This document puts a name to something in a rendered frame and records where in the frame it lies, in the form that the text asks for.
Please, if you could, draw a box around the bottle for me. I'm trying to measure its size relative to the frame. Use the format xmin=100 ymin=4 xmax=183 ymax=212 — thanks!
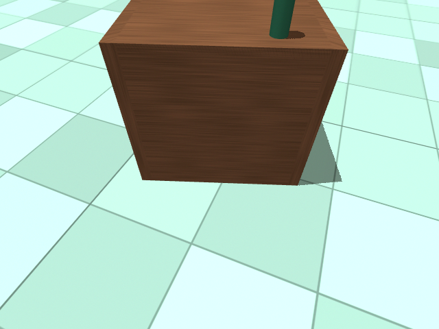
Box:
xmin=270 ymin=0 xmax=295 ymax=39

